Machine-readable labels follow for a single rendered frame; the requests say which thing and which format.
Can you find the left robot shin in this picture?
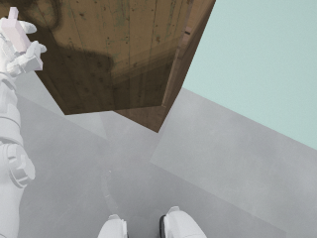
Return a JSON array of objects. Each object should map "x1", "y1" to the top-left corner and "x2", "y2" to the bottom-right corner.
[{"x1": 108, "y1": 214, "x2": 120, "y2": 220}]

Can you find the robot left hand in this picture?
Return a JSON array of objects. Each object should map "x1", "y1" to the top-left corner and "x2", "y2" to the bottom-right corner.
[{"x1": 0, "y1": 17, "x2": 47, "y2": 83}]

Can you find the right robot thigh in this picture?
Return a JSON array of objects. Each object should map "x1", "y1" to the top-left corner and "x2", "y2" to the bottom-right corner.
[{"x1": 163, "y1": 210, "x2": 207, "y2": 238}]

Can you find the robot left upper arm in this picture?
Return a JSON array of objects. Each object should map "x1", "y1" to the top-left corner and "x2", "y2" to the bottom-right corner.
[{"x1": 0, "y1": 143, "x2": 36, "y2": 238}]

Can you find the cupboard door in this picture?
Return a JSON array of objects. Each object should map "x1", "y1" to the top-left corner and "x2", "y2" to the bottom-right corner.
[{"x1": 0, "y1": 0, "x2": 190, "y2": 115}]

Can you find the handle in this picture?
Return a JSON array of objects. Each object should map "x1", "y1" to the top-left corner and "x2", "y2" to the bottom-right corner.
[{"x1": 1, "y1": 7, "x2": 43, "y2": 71}]

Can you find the left robot forearm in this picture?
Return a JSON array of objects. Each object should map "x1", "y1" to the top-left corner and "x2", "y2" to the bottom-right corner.
[{"x1": 0, "y1": 73, "x2": 24, "y2": 148}]

